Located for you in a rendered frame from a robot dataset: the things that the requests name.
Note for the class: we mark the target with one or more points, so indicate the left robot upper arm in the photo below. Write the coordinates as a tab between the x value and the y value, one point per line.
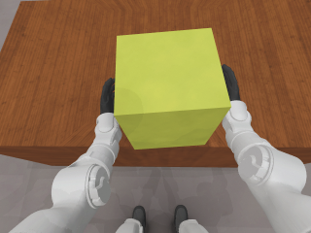
77	194

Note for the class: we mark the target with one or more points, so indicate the right robot hand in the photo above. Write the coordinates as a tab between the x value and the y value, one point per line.
231	83

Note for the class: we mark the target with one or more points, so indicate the pedestal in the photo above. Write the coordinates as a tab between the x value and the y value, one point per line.
58	54

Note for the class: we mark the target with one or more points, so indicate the robot left shin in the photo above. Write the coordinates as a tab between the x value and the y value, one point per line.
133	220

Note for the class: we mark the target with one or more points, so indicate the right robot upper arm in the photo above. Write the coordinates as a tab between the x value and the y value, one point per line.
276	179

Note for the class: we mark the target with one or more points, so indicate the carton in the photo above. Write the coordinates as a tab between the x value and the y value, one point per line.
170	88

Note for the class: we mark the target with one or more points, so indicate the left robot hand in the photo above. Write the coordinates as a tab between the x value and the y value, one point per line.
107	102

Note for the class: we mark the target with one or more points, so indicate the robot shin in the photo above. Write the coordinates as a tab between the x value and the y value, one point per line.
188	221
133	220

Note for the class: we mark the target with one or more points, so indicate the robot left forearm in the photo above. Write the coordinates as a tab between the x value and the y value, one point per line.
105	147

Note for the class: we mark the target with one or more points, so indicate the robot right shin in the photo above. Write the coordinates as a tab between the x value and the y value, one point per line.
188	221

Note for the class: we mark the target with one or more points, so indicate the robot right forearm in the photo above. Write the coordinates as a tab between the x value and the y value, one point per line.
239	134

